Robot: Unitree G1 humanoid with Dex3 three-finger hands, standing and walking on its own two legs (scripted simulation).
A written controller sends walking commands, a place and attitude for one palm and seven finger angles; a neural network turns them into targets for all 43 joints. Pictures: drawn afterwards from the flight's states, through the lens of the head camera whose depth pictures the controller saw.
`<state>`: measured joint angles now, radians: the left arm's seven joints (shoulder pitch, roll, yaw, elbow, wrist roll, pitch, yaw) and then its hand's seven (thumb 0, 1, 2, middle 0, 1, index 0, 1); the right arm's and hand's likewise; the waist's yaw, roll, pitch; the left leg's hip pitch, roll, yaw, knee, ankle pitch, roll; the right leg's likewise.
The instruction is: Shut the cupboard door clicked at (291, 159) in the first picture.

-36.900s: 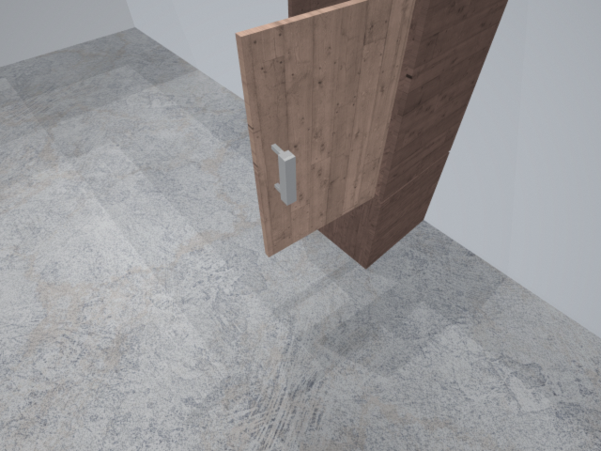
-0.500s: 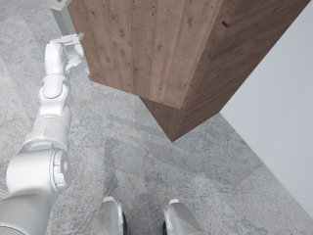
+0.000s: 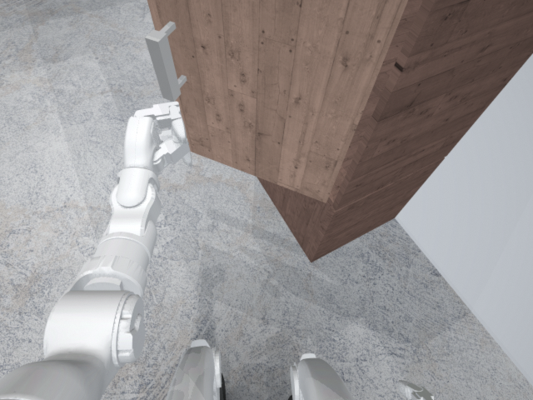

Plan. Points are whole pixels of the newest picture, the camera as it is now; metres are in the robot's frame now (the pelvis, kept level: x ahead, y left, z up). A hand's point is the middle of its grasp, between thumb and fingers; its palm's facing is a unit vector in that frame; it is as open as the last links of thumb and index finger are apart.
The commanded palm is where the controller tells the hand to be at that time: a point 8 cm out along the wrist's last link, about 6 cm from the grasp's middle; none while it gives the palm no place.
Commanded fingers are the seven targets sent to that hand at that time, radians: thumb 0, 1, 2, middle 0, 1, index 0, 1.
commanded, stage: draw the hand back to the body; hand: left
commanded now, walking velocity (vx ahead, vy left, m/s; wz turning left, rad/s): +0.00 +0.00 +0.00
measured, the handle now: (170, 62) +0.68 +0.15 +0.06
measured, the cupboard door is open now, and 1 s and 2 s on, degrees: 38 38 38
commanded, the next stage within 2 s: step back with the hand held close in 1.52 s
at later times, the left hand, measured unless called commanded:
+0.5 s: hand (103, 191) +0.35 +0.17 +0.16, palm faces -0.01 -1.00 -0.09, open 3.1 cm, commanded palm +0.31 +0.23 +0.17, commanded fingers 0.00 0.90 0.90 -1.05 -1.23 -1.05 -1.23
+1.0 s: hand out of the picture +0.26 +0.26 +0.23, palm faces +0.39 -0.85 -0.36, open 5.0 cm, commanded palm +0.21 +0.29 +0.26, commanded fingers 0.00 0.90 0.90 -0.37 -0.48 -0.37 -0.48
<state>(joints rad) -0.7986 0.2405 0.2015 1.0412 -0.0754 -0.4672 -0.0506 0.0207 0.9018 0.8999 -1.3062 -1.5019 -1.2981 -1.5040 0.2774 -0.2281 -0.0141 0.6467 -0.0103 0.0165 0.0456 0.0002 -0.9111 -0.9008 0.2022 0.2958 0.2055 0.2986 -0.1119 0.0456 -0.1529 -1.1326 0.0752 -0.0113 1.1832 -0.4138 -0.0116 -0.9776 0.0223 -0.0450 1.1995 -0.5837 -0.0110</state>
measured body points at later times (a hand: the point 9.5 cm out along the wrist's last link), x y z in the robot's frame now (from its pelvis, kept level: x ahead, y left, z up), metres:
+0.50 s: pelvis +0.01 +0.01 +0.07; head +0.03 +0.00 +0.52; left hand +0.34 +0.22 +0.16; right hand +0.15 -0.25 -0.03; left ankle +0.07 +0.13 -0.63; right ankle -0.01 -0.12 -0.63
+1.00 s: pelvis +0.05 +0.01 +0.11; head +0.03 -0.02 +0.56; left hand +0.23 +0.30 +0.25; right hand +0.25 -0.19 +0.02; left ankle +0.07 +0.13 -0.63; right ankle -0.01 -0.12 -0.63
